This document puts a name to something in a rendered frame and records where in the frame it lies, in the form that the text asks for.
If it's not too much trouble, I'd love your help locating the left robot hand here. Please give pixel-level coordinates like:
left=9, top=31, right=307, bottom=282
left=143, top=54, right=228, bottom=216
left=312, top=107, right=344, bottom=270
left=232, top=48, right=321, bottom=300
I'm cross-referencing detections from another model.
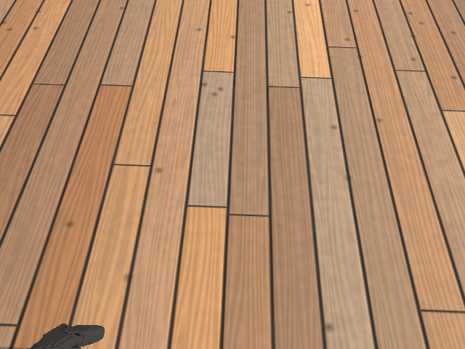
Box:
left=27, top=324, right=105, bottom=349

